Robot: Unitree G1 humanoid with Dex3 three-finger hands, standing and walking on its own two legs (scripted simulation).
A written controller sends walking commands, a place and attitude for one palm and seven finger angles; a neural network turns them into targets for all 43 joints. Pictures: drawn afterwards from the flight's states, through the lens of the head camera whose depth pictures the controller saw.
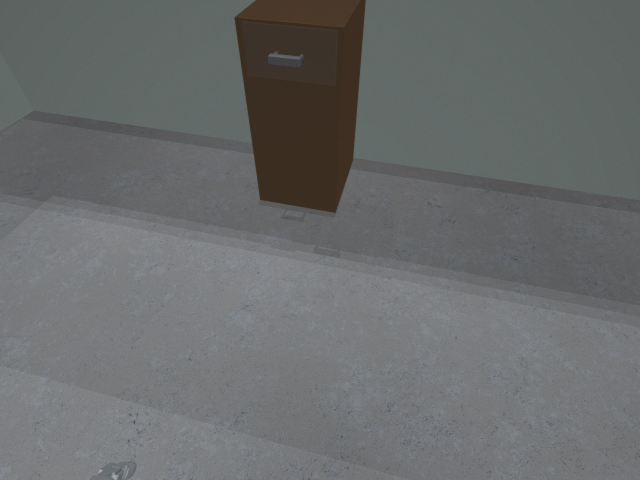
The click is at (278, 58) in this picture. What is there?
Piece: drawer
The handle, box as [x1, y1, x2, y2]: [268, 51, 303, 66]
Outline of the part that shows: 268,55 268,63 291,66 299,66 300,61 303,57 303,54 299,56 290,56 278,54 276,51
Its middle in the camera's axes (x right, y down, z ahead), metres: -0.12 -0.63 +1.34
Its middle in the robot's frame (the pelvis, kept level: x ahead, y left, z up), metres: +1.41 +0.18 -0.06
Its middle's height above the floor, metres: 0.71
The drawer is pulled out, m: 0.00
